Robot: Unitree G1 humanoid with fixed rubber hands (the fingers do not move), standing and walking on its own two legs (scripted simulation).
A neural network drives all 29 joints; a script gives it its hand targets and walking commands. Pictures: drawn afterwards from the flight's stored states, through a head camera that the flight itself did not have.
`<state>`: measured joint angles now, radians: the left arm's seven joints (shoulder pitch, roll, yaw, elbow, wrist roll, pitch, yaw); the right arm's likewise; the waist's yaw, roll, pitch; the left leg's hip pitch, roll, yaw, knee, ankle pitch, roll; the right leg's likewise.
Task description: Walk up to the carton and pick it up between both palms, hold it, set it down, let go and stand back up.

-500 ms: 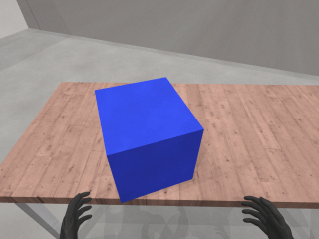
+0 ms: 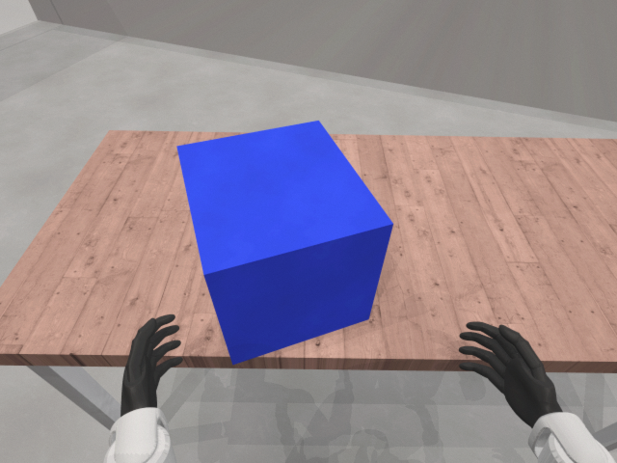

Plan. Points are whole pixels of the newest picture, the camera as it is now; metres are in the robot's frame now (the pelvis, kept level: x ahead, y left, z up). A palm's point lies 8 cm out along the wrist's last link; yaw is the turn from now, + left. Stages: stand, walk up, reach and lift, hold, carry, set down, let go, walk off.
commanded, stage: reach and lift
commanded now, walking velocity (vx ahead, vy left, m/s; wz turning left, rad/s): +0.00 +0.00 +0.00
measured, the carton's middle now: (277, 237) +0.43 +0.11 +0.04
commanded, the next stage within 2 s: none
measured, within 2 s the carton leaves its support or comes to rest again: neither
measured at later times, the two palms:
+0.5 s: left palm (124, 336) +0.22 +0.25 +0.09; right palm (492, 307) +0.32 -0.18 +0.07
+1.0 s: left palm (114, 293) +0.25 +0.26 +0.12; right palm (462, 245) +0.38 -0.14 +0.11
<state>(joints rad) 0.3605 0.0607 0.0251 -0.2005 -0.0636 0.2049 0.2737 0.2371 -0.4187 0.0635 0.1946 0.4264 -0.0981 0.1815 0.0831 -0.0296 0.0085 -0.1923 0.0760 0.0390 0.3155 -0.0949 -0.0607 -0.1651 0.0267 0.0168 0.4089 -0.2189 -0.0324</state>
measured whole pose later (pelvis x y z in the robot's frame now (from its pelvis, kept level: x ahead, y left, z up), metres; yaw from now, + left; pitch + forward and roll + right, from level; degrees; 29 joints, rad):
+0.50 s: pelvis +0.01 +0.00 +0.00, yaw +1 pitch +0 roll +0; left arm 0.16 0.11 0.13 -0.39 -0.15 0.48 0.21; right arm -0.02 -0.46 0.07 0.08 0.46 0.09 0.05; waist 0.11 0.00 0.08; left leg -0.20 0.09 0.01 0.30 -0.09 -0.07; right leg -0.13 0.04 0.00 0.32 -0.18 -0.03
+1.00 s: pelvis -0.01 -0.01 +0.00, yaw +2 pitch +1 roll +0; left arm -0.23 0.17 0.24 -0.30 -0.21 0.80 0.21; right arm -0.42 -0.45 0.09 0.20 0.49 0.36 -0.03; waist 0.14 0.00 0.07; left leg -0.28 0.09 -0.03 0.33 -0.07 -0.08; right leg -0.23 0.05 -0.02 0.40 -0.20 -0.05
